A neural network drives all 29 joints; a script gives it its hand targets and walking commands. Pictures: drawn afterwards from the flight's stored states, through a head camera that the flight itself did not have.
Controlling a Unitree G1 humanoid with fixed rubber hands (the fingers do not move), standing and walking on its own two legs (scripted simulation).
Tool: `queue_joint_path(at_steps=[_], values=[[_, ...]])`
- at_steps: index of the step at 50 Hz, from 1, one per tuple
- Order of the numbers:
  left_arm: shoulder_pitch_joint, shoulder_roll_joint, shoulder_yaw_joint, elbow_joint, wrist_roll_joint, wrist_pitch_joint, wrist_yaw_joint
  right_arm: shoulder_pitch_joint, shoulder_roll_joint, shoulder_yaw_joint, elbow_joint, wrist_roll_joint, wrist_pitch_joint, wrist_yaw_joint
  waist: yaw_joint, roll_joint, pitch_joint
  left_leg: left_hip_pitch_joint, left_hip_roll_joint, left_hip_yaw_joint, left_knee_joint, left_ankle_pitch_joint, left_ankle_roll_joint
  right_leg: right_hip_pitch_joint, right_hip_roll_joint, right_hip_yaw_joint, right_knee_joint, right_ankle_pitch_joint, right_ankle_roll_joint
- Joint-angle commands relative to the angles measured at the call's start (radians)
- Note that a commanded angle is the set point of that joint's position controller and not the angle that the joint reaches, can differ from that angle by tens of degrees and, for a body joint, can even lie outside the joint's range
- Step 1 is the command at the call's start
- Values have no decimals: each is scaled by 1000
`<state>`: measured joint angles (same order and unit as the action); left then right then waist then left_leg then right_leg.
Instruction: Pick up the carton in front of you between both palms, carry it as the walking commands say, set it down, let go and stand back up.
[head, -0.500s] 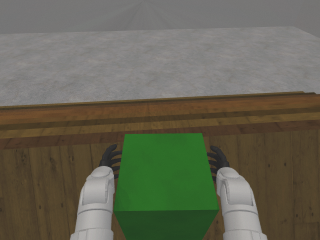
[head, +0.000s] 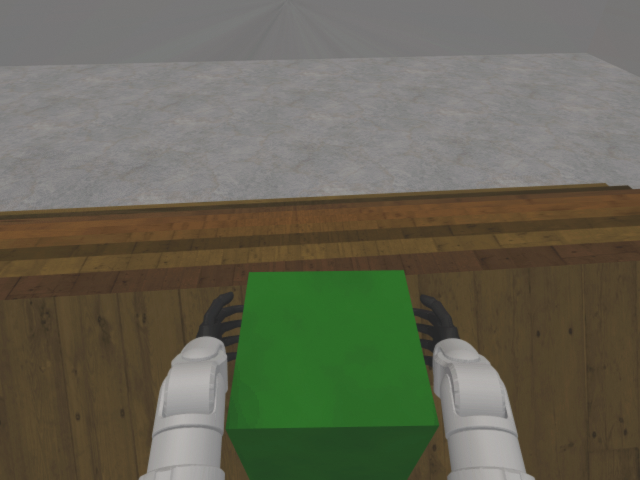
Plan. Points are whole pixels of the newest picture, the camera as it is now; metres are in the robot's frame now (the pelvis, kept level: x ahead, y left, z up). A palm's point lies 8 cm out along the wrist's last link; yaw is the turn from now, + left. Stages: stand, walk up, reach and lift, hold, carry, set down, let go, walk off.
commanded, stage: hold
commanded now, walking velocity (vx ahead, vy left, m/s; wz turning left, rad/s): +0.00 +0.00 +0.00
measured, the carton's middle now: (327, 384) +0.28 +0.00 -0.03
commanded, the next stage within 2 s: carry in 0.36 s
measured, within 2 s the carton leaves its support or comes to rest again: neither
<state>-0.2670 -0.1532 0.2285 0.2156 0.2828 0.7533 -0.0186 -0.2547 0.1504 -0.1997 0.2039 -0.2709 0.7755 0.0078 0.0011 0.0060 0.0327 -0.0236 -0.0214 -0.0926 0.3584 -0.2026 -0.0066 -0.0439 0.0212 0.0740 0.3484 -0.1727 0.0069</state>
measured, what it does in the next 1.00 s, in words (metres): walks ahead: right foot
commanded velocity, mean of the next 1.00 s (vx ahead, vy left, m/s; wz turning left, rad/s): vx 0.34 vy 0.00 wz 0.00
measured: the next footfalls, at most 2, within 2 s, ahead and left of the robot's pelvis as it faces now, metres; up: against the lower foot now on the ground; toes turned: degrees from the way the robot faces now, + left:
right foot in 0.86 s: +0.25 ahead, -0.09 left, +0.00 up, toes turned -8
left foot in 1.28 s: +0.56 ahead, +0.15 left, +0.00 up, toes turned +16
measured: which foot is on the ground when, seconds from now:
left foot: down 0.00-0.86, up 0.88-1.00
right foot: down 0.00-0.56, up 0.58-0.84, down 0.86-1.00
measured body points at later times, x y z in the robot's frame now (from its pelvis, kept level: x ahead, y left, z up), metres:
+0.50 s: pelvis +0.01 +0.01 +0.00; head -0.03 +0.01 +0.44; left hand +0.31 +0.16 +0.05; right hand +0.31 -0.14 +0.05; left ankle +0.00 +0.13 -0.74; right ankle +0.02 -0.12 -0.75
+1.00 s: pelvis +0.21 -0.01 -0.01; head +0.19 -0.01 +0.44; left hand +0.44 +0.16 +0.06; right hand +0.46 -0.14 +0.06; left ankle +0.12 +0.10 -0.67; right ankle +0.21 -0.09 -0.75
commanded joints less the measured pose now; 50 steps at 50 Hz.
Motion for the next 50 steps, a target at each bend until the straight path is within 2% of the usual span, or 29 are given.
queue_joint_path(at_steps=[1,17,18,20,21,24,25,27,28,29,30,31,32,33,35,37,40,41,42,43,44,45,46,47,48,49,50], values=[[-431,-894,-530,-35,-253,-21,-220,-462,899,524,-69,257,-39,215,-1,1,-231,-22,-68,16,-58,193,-1,107,69,-5,-31,181,2],[-437,-901,-530,-30,-253,-20,-215,-477,887,525,-71,254,-41,218,0,4,-217,-30,-65,15,-62,149,-1,83,72,-8,-29,127,-2],[-469,-911,-552,-31,-271,-14,-216,-508,894,539,-62,263,-37,218,0,-20,-233,-161,106,5,5,-24,14,-35,-112,-17,30,-38,-11],[-463,-913,-572,-58,-286,-9,-210,-529,903,570,-108,293,-35,219,1,-37,-216,-247,68,-9,-6,-425,18,-129,-112,39,-49,-493,-26],[-481,-921,-594,-96,-298,-6,-205,-545,907,596,-135,307,-31,217,2,-56,-196,-310,54,4,32,-492,14,-140,-127,70,-65,-587,-41],[-434,-923,-653,-177,-329,19,-179,-549,916,674,-216,358,-7,208,11,-149,-276,-333,9,132,253,-176,-1,-101,-248,215,-135,-458,-116],[-411,-923,-678,-217,-338,35,-167,-539,917,705,-253,381,7,204,7,-143,-303,-301,15,145,202,-178,5,-120,-255,201,-129,-428,-131],[-396,-912,-720,-301,-357,75,-146,-530,913,750,-321,415,44,193,0,-113,-338,-106,14,169,36,-184,18,-253,-208,89,-46,-452,-106],[-410,-903,-751,-363,-374,98,-138,-509,902,759,-352,418,65,180,-7,-15,-324,-67,92,32,-44,-296,41,-337,-136,-17,75,-447,-62],[-432,-901,-779,-409,-395,123,-132,-468,884,755,-377,415,88,166,-20,193,-292,2,266,-251,-170,-480,109,-495,-56,-139,331,-373,-10],[-437,-891,-796,-443,-411,147,-125,-428,876,751,-397,408,111,149,-24,250,-217,74,379,-429,-235,-448,173,-686,-38,-176,420,-345,-1],[-439,-885,-817,-472,-430,169,-118,-404,861,742,-436,399,132,132,-25,198,-202,90,401,-431,-225,-306,213,-731,-84,-135,460,-326,-6],[-417,-881,-834,-491,-450,189,-110,-374,848,739,-477,395,154,114,-24,135,-233,115,387,-372,-205,-191,216,-730,-92,-130,453,-310,-6],[-391,-874,-842,-511,-461,206,-99,-357,836,745,-522,397,173,96,-25,110,-270,148,359,-284,-186,-98,200,-715,-90,-143,420,-276,-4],[-298,-862,-850,-571,-471,248,-67,-287,817,756,-601,408,215,61,-27,134,-315,158,292,-142,-155,65,165,-644,-56,-193,345,-194,6],[-210,-836,-830,-625,-459,290,-27,-210,793,751,-665,413,260,29,-27,167,-323,136,267,-77,-139,133,155,-589,-34,-226,279,-152,9],[-105,-783,-776,-705,-434,345,37,-126,750,735,-741,426,319,-18,-27,172,-294,31,251,-2,-104,142,142,-441,-21,-278,131,-62,12],[-63,-769,-757,-726,-428,359,58,-109,737,733,-767,434,334,-34,-16,147,-299,-56,230,54,-35,151,119,-290,-3,-313,44,3,10],[-31,-754,-737,-749,-421,371,77,-79,725,732,-791,442,347,-50,-14,102,-333,-172,206,100,68,207,89,-78,-3,-318,12,26,3],[8,-739,-716,-764,-413,381,97,-60,703,727,-812,450,358,-66,-4,55,-385,-318,181,147,206,165,55,125,-87,-243,30,-22,-21],[16,-696,-680,-767,-398,388,120,-97,667,722,-843,459,371,-83,21,-144,-418,-543,108,217,487,-45,7,271,-327,123,-75,-269,-107],[-6,-667,-652,-758,-388,392,144,-139,635,726,-870,473,383,-101,20,-280,-380,-780,27,205,671,-296,6,336,-507,436,-144,-241,-227],[-12,-667,-638,-780,-394,394,163,-154,626,731,-887,490,387,-117,24,-198,-354,-806,107,120,792,-302,28,260,-516,440,-140,-206,-261],[-25,-671,-635,-794,-399,391,177,-153,633,718,-877,494,385,-130,21,-125,-324,-805,144,105,828,-265,38,180,-473,362,-142,-162,-245],[-53,-683,-638,-805,-409,387,187,-146,651,699,-852,489,377,-142,18,-66,-319,-783,172,101,805,-191,38,125,-441,276,-173,-200,-218],[-70,-688,-651,-816,-420,381,195,-124,658,677,-832,480,368,-153,15,-44,-302,-748,188,105,732,-136,30,72,-415,198,-208,-223,-188],[-76,-687,-660,-819,-429,373,200,-100,659,654,-809,460,358,-165,13,-52,-287,-704,178,131,657,-89,20,30,-379,109,-226,-186,-161]])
